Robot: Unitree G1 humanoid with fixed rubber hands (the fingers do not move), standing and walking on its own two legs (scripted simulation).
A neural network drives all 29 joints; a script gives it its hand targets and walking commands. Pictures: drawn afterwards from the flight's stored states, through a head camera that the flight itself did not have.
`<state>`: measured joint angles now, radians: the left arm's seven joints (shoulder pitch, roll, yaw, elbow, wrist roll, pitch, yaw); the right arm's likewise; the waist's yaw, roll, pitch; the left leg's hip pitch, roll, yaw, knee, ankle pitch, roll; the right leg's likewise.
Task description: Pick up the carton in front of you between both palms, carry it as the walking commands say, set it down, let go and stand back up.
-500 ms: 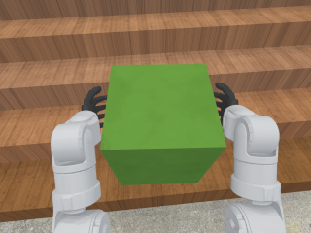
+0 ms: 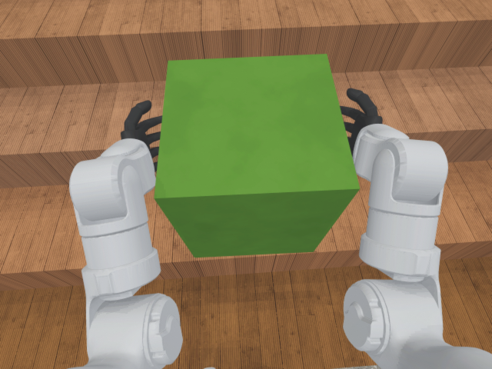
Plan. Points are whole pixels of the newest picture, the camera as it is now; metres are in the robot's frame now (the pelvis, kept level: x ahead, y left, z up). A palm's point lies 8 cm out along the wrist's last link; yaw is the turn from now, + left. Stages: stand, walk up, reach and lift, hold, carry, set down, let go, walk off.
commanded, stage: carry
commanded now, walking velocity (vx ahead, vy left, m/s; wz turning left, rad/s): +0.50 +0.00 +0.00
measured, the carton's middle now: (251, 170) +0.41 +0.01 +0.08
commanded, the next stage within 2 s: none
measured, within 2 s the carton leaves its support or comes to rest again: neither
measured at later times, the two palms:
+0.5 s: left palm out of the picture +0.68 +0.26 +0.29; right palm out of the picture +0.76 -0.03 +0.29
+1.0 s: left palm out of the picture +1.08 +0.14 +0.59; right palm out of the picture +1.03 -0.15 +0.60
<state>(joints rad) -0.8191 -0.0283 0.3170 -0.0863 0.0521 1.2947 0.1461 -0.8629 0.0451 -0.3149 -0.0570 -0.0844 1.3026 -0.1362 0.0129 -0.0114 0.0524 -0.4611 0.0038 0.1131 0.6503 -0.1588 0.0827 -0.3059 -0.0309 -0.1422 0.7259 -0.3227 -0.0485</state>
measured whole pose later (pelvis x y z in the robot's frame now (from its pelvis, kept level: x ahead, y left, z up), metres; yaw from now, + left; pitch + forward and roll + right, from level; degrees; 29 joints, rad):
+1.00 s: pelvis +0.66 +0.04 +0.36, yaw +2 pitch +2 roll -3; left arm -1.11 0.06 0.43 0.34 0.18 1.37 0.09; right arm -1.10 -0.08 -0.25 0.42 0.01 1.31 -0.16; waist -0.22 0.00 -0.07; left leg -0.07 0.03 0.08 0.35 -0.33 0.06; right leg -1.26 -0.06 -0.07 1.96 -0.44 -0.13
